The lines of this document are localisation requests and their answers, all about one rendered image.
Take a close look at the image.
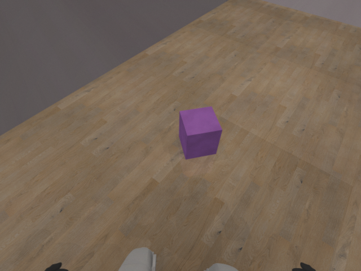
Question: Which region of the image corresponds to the carton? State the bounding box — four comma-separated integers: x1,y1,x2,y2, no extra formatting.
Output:
179,106,222,159

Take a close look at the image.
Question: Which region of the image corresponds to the robot left thigh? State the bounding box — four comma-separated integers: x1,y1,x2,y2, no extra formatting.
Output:
118,248,156,271

